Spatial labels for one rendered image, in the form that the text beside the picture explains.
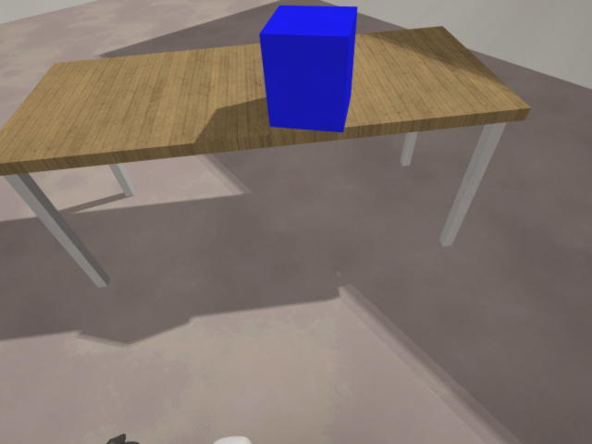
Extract table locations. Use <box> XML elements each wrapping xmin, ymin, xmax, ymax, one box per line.
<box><xmin>0</xmin><ymin>26</ymin><xmax>531</xmax><ymax>288</ymax></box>

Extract carton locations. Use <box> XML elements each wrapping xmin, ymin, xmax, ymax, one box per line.
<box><xmin>259</xmin><ymin>6</ymin><xmax>357</xmax><ymax>132</ymax></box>

